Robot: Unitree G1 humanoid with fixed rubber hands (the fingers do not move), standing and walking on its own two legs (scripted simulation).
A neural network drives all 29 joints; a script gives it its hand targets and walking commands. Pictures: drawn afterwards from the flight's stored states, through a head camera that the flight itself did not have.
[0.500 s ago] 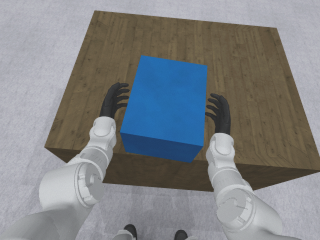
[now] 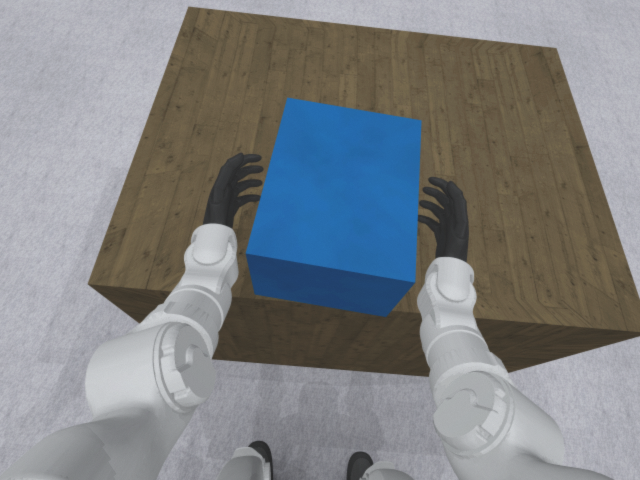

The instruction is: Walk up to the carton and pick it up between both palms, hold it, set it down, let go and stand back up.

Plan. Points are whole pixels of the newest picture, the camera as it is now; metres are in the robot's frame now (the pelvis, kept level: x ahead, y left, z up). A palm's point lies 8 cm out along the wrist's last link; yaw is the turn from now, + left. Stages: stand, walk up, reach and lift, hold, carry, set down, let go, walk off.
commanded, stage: set down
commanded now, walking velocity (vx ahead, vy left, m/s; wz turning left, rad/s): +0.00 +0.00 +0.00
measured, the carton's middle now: (337, 208) +0.49 -0.02 -0.06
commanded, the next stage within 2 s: none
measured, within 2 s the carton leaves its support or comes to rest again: neither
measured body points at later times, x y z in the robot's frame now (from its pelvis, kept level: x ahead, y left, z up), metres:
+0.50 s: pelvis +0.00 +0.00 +0.00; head +0.13 +0.03 +0.43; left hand +0.46 +0.14 -0.01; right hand +0.42 -0.16 +0.00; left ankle +0.03 +0.11 -0.71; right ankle +0.00 -0.15 -0.71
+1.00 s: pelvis -0.02 +0.01 -0.04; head +0.10 +0.03 +0.39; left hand +0.45 +0.21 -0.03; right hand +0.42 -0.18 -0.01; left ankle +0.03 +0.12 -0.71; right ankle +0.00 -0.15 -0.71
